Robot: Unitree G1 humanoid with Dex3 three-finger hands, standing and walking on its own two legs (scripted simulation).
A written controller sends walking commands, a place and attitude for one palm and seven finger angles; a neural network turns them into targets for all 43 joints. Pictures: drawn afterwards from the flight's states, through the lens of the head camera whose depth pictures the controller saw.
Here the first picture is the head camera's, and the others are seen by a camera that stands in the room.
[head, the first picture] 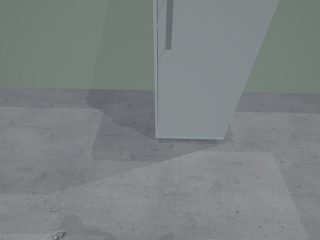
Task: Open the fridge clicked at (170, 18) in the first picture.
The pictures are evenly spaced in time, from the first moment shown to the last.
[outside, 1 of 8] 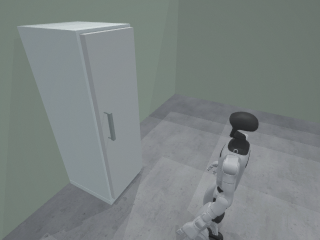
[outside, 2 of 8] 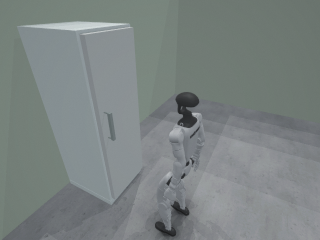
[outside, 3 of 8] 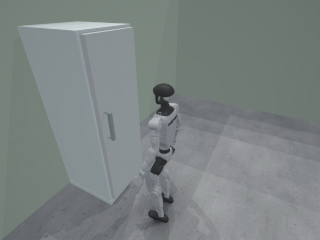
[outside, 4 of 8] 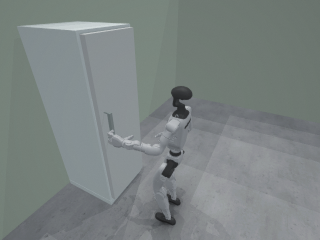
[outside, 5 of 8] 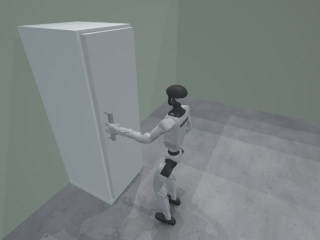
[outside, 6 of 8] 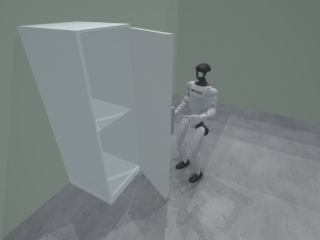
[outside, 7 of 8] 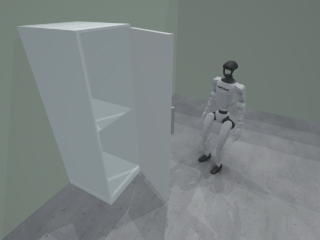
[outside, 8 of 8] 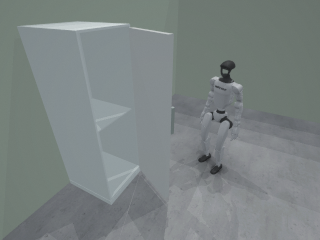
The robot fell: no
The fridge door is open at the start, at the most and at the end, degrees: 0 74 64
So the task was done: yes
